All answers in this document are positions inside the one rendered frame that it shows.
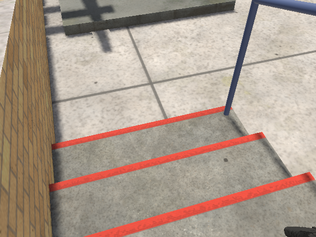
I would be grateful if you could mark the stairs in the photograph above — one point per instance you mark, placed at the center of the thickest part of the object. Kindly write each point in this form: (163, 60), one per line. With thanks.
(195, 175)

